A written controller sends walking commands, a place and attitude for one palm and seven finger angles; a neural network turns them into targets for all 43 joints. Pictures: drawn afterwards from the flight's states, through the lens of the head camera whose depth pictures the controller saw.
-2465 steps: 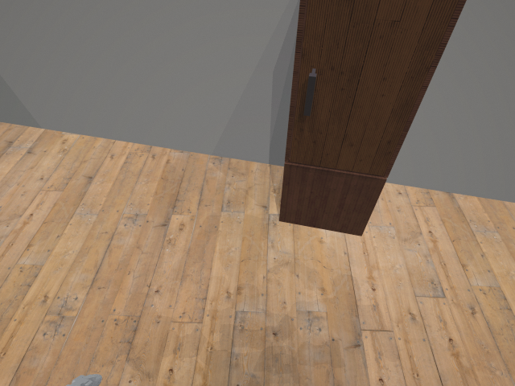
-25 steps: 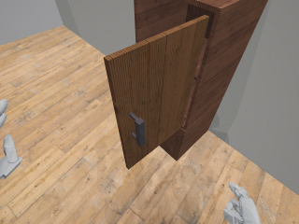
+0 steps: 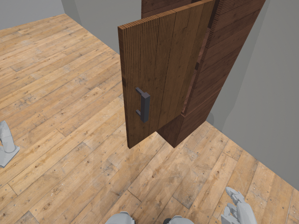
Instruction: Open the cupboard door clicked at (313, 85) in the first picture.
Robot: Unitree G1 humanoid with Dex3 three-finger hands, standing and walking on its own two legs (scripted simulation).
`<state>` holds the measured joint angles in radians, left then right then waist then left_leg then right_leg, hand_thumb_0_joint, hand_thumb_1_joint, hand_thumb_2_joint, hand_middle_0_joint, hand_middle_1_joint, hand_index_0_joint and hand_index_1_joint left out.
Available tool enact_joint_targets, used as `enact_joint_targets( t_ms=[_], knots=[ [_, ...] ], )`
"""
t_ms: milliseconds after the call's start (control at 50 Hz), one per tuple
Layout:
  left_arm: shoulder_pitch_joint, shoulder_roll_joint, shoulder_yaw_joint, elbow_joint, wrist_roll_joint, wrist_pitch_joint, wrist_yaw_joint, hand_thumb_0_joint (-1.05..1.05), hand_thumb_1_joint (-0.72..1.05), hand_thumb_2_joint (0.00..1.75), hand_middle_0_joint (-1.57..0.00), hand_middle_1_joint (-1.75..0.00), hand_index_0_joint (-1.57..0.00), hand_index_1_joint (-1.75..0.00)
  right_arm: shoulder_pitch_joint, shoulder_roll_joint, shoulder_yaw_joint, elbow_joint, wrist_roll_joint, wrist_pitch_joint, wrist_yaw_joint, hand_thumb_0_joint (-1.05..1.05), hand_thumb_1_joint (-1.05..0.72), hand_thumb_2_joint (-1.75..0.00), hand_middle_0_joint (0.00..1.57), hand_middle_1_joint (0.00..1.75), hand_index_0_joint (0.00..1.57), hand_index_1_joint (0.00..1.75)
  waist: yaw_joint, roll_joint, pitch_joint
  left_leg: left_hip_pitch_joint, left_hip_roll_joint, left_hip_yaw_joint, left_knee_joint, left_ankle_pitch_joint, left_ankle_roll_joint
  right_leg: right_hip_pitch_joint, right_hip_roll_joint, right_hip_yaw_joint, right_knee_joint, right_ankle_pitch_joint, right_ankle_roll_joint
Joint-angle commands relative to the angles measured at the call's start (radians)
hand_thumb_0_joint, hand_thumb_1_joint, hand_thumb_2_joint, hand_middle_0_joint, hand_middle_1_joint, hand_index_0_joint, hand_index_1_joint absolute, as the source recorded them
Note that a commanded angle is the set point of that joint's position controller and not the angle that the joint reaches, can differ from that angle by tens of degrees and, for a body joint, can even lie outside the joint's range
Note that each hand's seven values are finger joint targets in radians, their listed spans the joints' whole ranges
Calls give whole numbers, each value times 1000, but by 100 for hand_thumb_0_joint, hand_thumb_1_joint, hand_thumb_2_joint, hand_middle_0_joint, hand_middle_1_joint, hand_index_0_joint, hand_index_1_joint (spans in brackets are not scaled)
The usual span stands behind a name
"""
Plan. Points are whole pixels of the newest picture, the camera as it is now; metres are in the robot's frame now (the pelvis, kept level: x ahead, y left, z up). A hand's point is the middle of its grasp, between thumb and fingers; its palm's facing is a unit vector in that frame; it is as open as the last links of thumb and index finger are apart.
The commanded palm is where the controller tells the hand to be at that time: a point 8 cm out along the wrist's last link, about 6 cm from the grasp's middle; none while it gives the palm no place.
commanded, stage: step back with the hand held close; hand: left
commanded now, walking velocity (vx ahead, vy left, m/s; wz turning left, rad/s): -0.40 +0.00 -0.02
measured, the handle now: (141, 105) +0.49 +0.05 -0.01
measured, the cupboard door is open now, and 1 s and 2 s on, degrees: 87 87 87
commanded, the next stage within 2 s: stop stepping back and stand still in 0.26 s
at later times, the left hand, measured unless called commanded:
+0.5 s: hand (13, 196) +0.14 +0.22 +0.18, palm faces +0.28 -0.81 -0.52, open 7.4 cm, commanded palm +0.07 +0.26 +0.20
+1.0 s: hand out of the picture +0.07 +0.25 +0.18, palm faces +0.37 -0.79 -0.49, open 7.4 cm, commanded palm +0.01 +0.28 +0.20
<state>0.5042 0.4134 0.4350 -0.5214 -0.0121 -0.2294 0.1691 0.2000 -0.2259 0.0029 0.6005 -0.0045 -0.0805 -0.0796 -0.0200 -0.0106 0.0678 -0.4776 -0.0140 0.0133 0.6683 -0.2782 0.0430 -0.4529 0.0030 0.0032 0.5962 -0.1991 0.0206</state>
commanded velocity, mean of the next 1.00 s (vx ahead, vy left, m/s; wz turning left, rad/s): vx -0.04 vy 0.01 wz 0.00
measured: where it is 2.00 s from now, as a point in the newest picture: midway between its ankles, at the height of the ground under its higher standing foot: outside the picture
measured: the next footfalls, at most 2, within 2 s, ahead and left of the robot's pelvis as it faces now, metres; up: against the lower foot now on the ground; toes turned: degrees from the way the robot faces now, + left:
right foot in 0.24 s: -0.10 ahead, -0.11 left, +0.00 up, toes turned -5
left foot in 0.76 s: -0.08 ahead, +0.11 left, +0.00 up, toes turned +0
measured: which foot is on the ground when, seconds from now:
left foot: down 0.00-0.54, up 0.56-0.74, down 0.76-1.00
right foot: up 0.00-0.22, down 0.24-1.00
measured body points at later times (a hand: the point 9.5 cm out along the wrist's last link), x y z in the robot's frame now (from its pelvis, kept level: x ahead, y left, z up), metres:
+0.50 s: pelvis -0.09 -0.03 +0.01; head -0.08 -0.01 +0.46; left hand +0.12 +0.26 +0.21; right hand +0.08 -0.27 -0.05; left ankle +0.06 +0.07 -0.72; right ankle -0.16 -0.12 -0.71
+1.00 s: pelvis -0.14 -0.01 +0.02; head -0.15 +0.00 +0.47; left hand +0.04 +0.29 +0.21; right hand +0.00 -0.24 -0.06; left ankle -0.12 +0.11 -0.72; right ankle -0.14 -0.11 -0.72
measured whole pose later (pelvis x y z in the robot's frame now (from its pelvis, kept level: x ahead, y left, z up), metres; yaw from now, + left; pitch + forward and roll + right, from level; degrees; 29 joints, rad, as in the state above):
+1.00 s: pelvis -0.14 -0.01 +0.02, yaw -3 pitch -1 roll +0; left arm 0.57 0.44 0.42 -0.46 -0.03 -0.20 0.16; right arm 0.24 -0.17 0.04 0.63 0.00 -0.15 -0.07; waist -0.02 -0.02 -0.01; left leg -0.25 0.03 0.05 0.50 -0.24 0.00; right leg -0.24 0.01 -0.04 0.50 -0.25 -0.02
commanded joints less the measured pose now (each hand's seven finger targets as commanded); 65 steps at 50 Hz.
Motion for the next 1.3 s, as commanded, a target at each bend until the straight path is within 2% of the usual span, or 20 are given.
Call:
enact_joint_targets(
  t_ms=[0,160,220,300,340,360,380,400,460,480,500,520,560,600,700,780,1000,1120,1260,1280],
  knots=[
    [-25,248,220,-297,4,-75,20,0,90,90,-20,-30,-20,-30,-92,-104,-74,-172,-15,-82,-17,0,-90,-90,20,30,20,30,24,250,-190,-252,337,-412,-551,-366,126,349,108,30,498,-197,-1],
    [-25,152,84,-218,-49,-61,8,0,90,90,-20,-30,-20,-30,-85,-110,-61,-63,-25,-132,15,0,-90,-90,20,30,20,30,25,230,-210,213,255,-186,-464,-13,24,230,65,-14,-125,-295,-49],
    [-110,243,118,-218,-36,-91,3,0,90,90,-20,-30,-20,-30,-94,-89,-58,-52,-17,-99,9,0,-90,-90,20,30,20,30,15,-9,-241,363,121,-27,-123,175,-58,101,-162,229,-356,113,-122],
    [-71,297,173,-181,-32,-49,-4,0,90,90,-20,-30,-20,-30,-147,-89,-52,-114,14,-84,-20,0,-90,-90,20,30,20,30,15,-186,-286,284,-16,66,-46,193,-46,265,-134,35,-140,946,17],
    [4,272,164,-185,-55,-28,-32,0,90,90,-20,-30,-20,-30,-160,-97,-36,-141,17,-56,-24,0,-90,-90,20,30,20,30,15,34,-296,445,45,-5,-194,655,-4,187,-12,-29,0,705,43],
    [37,245,154,-186,-68,-29,-40,0,90,90,-20,-30,-20,-30,-129,-113,-42,-136,21,-57,-10,0,-90,-90,20,30,20,30,21,169,-319,492,143,-101,-278,761,38,167,51,-28,98,214,35],
    [88,233,150,-164,-67,-27,-43,0,90,90,-20,-30,-20,-30,-119,-115,-54,-137,8,-72,3,0,-90,-90,20,30,20,30,35,263,-341,493,230,-206,-361,607,76,119,84,-9,165,-295,11],
    [147,222,162,-166,-66,-22,-39,0,90,90,-20,-30,-20,-30,-105,-104,-50,-134,-9,-82,11,0,-90,-90,20,30,20,30,48,289,-321,353,266,-251,-456,213,90,189,80,13,204,-408,-14],
    [170,206,157,-195,-68,4,-11,0,90,90,-20,-30,-20,-30,-115,-107,-44,-158,-11,-71,6,0,-90,-90,20,30,20,30,28,278,-161,-7,165,-109,-541,-311,-10,385,94,-97,-58,-304,-52],
    [182,234,175,-198,-66,10,-10,0,90,90,-20,-30,-20,-30,-124,-111,-50,-170,-9,-63,3,0,-90,-90,20,30,20,30,22,211,-147,-41,100,-45,-446,-313,-42,393,64,-82,-181,-287,-57],
    [174,231,158,-206,-55,11,-8,0,90,90,-20,-30,-20,-30,-110,-93,-50,-175,-6,-49,2,0,-90,-90,20,30,20,30,6,26,-121,45,18,21,-175,-216,-66,214,-78,86,-370,-388,-92],
    [132,270,180,-217,-45,8,-1,0,90,90,-20,-30,-20,-30,-97,-95,-56,-154,-10,-36,1,0,-90,-90,20,30,20,30,11,-146,-101,138,-35,12,179,-113,-85,-75,-312,403,-542,-560,-174],
    [27,199,123,-112,-27,18,7,0,90,90,-20,-30,-20,-30,-46,-86,-51,-93,-11,-48,-5,0,-90,-90,20,30,20,30,-10,-145,-35,13,20,-58,411,-85,-76,-111,-314,369,-497,-499,-175],
    [-75,180,83,-67,-14,5,12,0,90,90,-20,-30,-20,-30,-54,-89,-38,-86,-6,-66,-21,0,-90,-90,20,30,20,30,-16,-68,-37,30,56,-24,232,-38,-64,29,-223,194,-397,-242,-128],
    [-159,164,38,-92,10,-12,24,0,90,90,-20,-30,-20,-30,-51,-106,-45,-74,3,-123,-36,0,-90,-90,20,30,20,30,18,-25,-95,233,31,28,-221,25,-13,226,-183,161,-264,98,-82],
    [-7,221,132,-153,-2,-22,20,0,90,90,-20,-30,-20,-30,-41,-112,-53,-100,6,-120,-21,0,-90,-90,20,30,20,30,24,81,-197,331,117,-29,-227,365,-2,291,-64,58,-146,259,-29],
    [2,145,85,-89,-17,-16,5,0,90,90,-20,-30,-20,-30,-68,-99,-30,-110,2,-108,-11,0,-90,-90,20,30,20,30,5,124,-48,56,153,-92,-391,-302,2,269,-4,12,-162,-166,-34],
    [-98,149,53,-108,-9,-4,7,0,90,90,-20,-30,-20,-30,-58,-88,-31,-96,-9,-107,-14,0,-90,-90,20,30,20,30,1,-28,-80,186,64,4,-159,-125,-14,130,-107,169,-300,-304,-86],
    [-67,167,92,-156,-11,-20,10,0,90,90,-20,-30,-20,-30,-74,-92,-27,-109,0,-118,-15,0,-90,-90,20,30,20,30,18,149,-97,190,116,-81,-323,10,-9,236,-26,25,-159,-14,-34],
    [-99,-69,-368,650,42,108,-128,0,90,90,-20,-30,-20,-30,-95,-214,-89,150,0,-159,70,0,-90,-90,20,30,20,30,-37,127,-25,149,140,-98,-182,249,-7,100,-57,-47,0,92,-36]
  ],
)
